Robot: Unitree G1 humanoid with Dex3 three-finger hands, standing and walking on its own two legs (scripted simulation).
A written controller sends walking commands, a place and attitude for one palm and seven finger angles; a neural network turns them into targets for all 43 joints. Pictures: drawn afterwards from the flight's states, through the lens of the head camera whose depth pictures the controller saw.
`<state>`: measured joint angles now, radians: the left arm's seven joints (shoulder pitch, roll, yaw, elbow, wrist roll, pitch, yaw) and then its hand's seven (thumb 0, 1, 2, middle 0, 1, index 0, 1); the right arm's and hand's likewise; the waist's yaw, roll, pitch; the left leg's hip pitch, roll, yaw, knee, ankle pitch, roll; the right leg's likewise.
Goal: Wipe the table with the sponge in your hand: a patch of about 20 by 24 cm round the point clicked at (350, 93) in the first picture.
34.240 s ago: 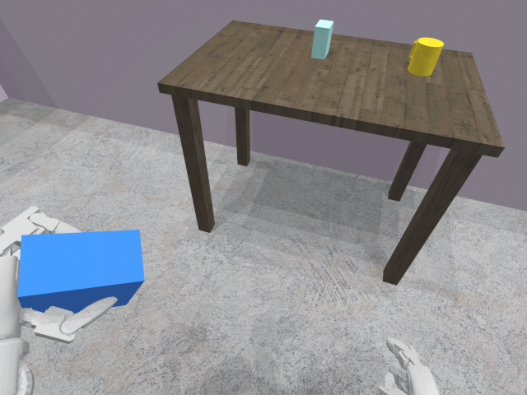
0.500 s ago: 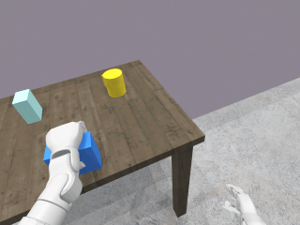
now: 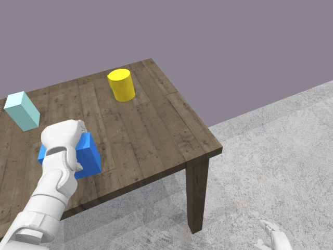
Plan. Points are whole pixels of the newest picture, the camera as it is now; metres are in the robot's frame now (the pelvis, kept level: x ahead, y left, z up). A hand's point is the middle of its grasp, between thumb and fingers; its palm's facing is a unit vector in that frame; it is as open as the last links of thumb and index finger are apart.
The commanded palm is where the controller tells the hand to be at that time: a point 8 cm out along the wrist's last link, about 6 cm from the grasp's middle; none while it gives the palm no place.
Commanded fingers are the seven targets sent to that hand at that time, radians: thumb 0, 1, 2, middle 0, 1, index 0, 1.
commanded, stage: wipe forward along the middle lane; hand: left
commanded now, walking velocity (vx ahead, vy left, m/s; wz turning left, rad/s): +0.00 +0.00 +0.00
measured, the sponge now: (75, 162) +0.32 +0.29 +0.04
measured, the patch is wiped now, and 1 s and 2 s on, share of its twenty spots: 1.00 1.00 1.00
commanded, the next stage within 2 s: slide back across to the first lane in 0.84 s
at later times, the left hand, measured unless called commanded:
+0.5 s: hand (67, 135) +0.37 +0.32 +0.09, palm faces -0.09 +0.00 -1.00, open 9.8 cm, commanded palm +0.36 +0.33 +0.11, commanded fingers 0.00 0.10 1.30 -1.20 -1.60 -1.20 -1.60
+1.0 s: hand (62, 124) +0.42 +0.36 +0.09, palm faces -0.11 +0.01 -0.99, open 9.8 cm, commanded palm +0.39 +0.36 +0.12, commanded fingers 0.00 0.10 1.30 -1.20 -1.60 -1.20 -1.60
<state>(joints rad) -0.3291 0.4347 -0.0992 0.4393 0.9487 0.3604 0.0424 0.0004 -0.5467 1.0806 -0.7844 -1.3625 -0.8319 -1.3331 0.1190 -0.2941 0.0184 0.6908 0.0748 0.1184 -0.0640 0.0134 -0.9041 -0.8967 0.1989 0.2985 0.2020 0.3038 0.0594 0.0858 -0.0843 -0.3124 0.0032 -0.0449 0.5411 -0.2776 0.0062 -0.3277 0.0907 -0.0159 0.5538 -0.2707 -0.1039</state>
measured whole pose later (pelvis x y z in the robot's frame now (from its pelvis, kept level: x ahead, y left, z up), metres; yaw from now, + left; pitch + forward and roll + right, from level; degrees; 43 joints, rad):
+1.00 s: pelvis +0.00 +0.02 -0.01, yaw +0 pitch +11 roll -1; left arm -0.73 0.63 0.04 1.02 1.02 0.11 0.10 0.01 -0.55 1.09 -0.78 -1.38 -0.81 -1.38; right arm 0.25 -0.31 0.00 0.71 0.08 0.14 -0.04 0.01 -0.90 -0.90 0.20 0.30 0.20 0.30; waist -0.04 0.07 -0.12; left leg -0.52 0.00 -0.05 0.62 -0.29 0.01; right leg -0.51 0.10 -0.02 0.57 -0.25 -0.08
